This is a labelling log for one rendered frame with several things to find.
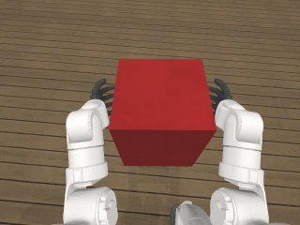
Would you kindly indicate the robot left hand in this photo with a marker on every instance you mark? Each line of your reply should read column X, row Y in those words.
column 97, row 93

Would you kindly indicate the robot left upper arm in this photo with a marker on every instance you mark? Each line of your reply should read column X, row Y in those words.
column 91, row 206

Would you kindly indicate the robot right upper arm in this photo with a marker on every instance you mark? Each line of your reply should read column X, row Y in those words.
column 232, row 206

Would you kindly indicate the carton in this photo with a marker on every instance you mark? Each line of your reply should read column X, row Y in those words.
column 162, row 114

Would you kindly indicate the right robot thigh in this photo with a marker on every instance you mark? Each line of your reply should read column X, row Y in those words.
column 191, row 214

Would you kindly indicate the right robot foot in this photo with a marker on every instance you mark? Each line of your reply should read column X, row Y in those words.
column 173, row 214

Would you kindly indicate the right robot forearm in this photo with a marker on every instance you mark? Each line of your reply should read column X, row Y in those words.
column 242, row 140

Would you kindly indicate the left robot forearm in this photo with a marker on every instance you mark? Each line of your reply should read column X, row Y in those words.
column 86, row 161

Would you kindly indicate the robot right hand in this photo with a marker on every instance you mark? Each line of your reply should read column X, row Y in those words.
column 221, row 95

